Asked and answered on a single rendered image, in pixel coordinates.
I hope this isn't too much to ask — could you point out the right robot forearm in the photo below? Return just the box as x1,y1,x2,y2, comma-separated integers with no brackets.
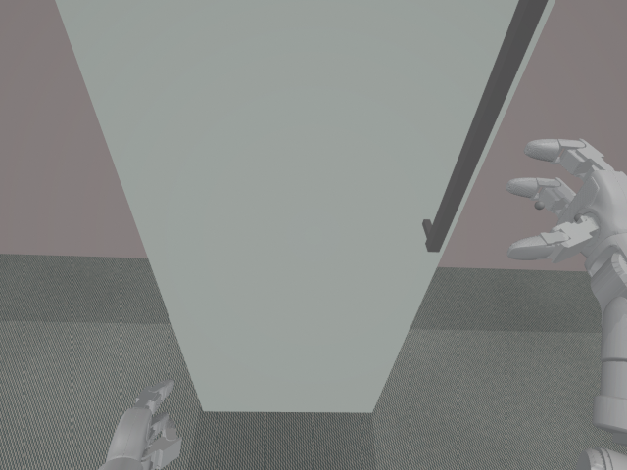
584,232,627,447

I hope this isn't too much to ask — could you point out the robot right hand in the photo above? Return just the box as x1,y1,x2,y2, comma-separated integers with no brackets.
506,139,627,263

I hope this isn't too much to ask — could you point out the robot left hand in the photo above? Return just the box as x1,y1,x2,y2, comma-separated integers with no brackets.
106,378,182,470

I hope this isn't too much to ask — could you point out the fridge door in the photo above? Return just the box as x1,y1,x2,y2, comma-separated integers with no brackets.
55,0,555,413

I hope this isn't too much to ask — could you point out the robot right upper arm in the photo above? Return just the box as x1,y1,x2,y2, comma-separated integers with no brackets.
576,447,627,470

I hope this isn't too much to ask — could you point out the handle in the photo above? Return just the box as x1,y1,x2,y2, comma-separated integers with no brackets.
422,0,548,253

